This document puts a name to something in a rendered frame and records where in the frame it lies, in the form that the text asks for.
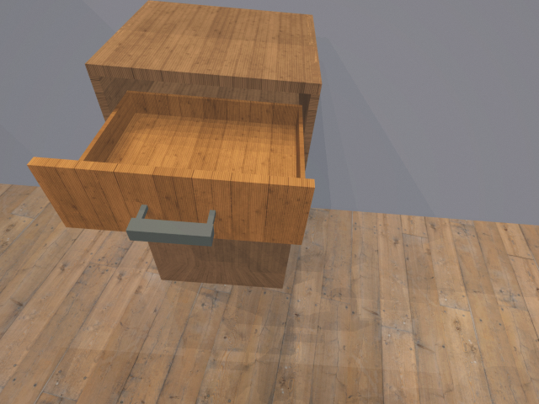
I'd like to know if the handle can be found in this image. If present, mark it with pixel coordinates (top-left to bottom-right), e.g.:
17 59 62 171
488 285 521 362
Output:
126 205 216 247

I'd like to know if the cabinet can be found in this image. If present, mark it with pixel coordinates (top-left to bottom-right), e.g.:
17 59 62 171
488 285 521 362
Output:
85 0 322 289

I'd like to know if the drawer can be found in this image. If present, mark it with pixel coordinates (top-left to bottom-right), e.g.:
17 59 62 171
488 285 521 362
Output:
27 91 315 245

